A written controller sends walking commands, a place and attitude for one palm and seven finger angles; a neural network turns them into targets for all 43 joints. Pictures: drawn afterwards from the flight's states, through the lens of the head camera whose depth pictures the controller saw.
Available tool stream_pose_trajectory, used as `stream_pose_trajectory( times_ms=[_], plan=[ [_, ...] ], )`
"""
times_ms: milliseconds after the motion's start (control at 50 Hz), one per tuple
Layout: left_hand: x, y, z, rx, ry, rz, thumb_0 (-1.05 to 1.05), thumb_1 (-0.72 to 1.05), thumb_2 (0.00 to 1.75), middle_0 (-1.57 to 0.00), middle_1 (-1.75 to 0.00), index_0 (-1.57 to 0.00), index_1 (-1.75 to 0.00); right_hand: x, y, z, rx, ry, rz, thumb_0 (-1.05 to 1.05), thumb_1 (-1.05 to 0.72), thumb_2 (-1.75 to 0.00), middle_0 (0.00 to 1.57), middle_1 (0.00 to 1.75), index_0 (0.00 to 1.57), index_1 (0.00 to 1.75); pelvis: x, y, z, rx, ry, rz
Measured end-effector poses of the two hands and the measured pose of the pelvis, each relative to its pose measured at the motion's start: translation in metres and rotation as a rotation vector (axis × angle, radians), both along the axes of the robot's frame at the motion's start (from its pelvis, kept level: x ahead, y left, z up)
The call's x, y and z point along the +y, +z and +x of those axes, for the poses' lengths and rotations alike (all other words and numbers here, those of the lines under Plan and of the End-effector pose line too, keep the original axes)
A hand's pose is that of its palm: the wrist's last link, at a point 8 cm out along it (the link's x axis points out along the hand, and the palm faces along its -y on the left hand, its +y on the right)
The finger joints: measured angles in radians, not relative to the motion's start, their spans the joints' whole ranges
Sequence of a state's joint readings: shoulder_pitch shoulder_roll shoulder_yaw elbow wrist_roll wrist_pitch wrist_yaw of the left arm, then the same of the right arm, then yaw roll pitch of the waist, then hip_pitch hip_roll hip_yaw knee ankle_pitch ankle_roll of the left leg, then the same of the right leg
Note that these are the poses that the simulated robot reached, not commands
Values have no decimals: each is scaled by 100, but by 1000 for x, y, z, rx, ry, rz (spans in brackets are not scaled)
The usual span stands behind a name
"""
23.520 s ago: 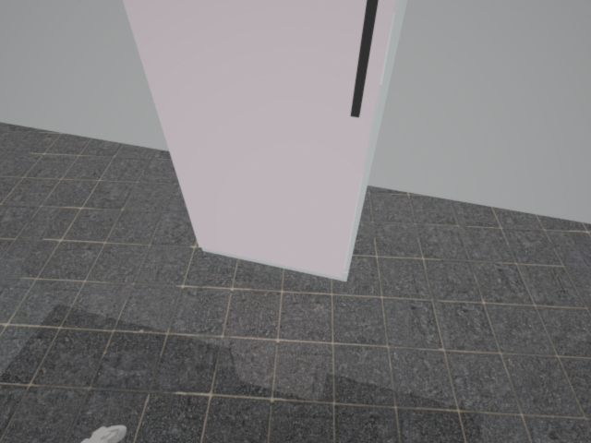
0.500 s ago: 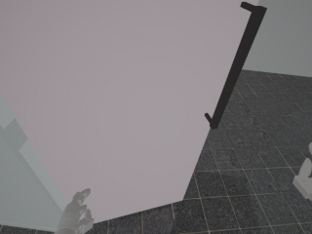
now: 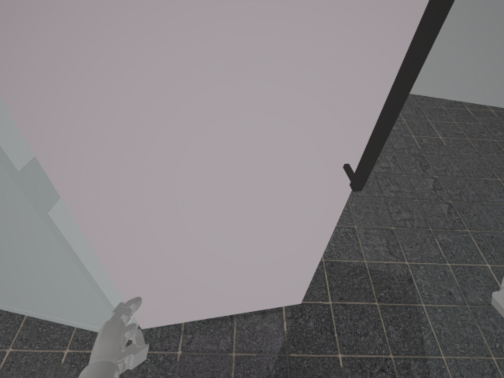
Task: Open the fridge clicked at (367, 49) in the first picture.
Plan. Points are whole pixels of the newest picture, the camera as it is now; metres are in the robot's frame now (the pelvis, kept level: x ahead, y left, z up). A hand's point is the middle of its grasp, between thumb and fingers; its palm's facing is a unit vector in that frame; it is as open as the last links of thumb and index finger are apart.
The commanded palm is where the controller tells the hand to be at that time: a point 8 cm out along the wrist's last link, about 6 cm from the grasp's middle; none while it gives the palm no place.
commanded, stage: step back with the hand held close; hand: right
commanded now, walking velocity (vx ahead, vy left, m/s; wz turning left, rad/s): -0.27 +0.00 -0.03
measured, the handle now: (384, 102) +0.48 -0.18 +0.23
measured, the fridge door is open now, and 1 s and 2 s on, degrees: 69 69 69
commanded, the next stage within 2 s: stop stepping back and stand still in 1.14 s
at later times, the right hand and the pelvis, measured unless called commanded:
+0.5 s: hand out of the picture +0.14 -0.27 +0.17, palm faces +0.49 +0.75 -0.44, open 7.4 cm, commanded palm +0.07 -0.31 +0.18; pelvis -0.06 -0.01 -0.01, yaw -2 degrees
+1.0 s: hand out of the picture +0.07 -0.27 +0.17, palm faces +0.54 +0.74 -0.40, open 7.4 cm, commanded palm +0.01 -0.31 +0.18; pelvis -0.11 +0.00 -0.03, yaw -4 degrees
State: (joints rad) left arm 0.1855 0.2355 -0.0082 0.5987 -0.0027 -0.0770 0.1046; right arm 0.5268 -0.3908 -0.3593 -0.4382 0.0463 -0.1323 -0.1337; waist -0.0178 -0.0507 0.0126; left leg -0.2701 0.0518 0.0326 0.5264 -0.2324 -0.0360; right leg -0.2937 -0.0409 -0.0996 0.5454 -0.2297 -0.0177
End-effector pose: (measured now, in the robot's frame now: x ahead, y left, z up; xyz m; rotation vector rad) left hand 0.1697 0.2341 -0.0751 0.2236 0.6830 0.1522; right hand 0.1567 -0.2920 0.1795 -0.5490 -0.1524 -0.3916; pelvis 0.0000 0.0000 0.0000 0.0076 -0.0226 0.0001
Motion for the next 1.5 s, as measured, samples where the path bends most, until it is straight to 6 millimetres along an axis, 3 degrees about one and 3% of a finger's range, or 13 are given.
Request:
stream_pose_trajectory(
  times_ms=[140, 400, 900, 1020, 1180, 1240, 1320, 1380, 1440, 1500],
  plan=[
    [-10, -8, -25, 21, -19, -5, 1, 90, 90, -20, -30, -21, -30, -12, 2, -22, -64, -46, -18, 1, -89, -89, 22, 31, 21, 31, -4, -4, -21, 6, -7, 3],
    [-7, -14, -63, 45, -19, 27, 2, 90, 90, -20, -30, -21, -30, -10, 1, -50, -141, -30, -26, 1, -89, -89, 22, 31, 21, 31, -5, -10, -49, 8, -19, 16],
    [-12, -8, -86, -22, -76, 64, 1, 90, 90, -20, -30, -21, -30, -11, 2, -106, -259, -20, -73, 1, -89, -89, 22, 31, 21, 31, 2, -24, -97, -19, -65, 14],
    [-12, -14, -107, 15, -92, 75, 1, 90, 90, -20, -30, -21, -30, -10, 3, -132, -280, -15, -70, 1, -89, -89, 22, 31, 21, 31, 0, -27, -117, -20, -67, -2],
    [-19, -25, -155, 25, -50, 99, 1, 90, 90, -20, -30, -21, -30, -25, 2, -166, -326, 25, -74, 1, -88, -89, 22, 31, 21, 31, -11, -39, -160, -62, -77, 67],
    [-26, -28, -174, 19, -54, 56, 1, 90, 90, -20, -30, -21, -30, -30, 6, -190, -356, 19, -77, 1, -88, -89, 22, 31, 21, 31, -7, -40, -176, -71, -116, 81],
    [-35, -30, -193, 7, -103, 20, 2, 90, 90, -20, -30, -21, -30, -31, 2, -238, -324, -38, -70, 1, -89, -89, 22, 31, 21, 31, -6, -41, -203, -39, -114, 30],
    [-44, -21, -215, 54, -142, 38, 2, 90, 90, -20, -30, -21, -30, -38, 3, -269, -279, -66, -14, 1, -88, -89, 22, 31, 21, 31, -16, -27, -220, -51, -107, 16],
    [-53, -3, -235, 53, -161, 68, 2, 90, 90, -20, -30, -21, -30, -52, 6, -289, -282, -101, 17, 1, -88, -89, 22, 31, 21, 31, -25, -13, -233, -40, -106, -4],
    [-59, 4, -247, -6, -167, 99, 2, 90, 90, -20, -30, -21, -30, -71, 5, -300, -319, -127, 22, 1, -88, -90, 22, 31, 21, 31, -39, -16, -253, -37, -125, 20]
  ],
)
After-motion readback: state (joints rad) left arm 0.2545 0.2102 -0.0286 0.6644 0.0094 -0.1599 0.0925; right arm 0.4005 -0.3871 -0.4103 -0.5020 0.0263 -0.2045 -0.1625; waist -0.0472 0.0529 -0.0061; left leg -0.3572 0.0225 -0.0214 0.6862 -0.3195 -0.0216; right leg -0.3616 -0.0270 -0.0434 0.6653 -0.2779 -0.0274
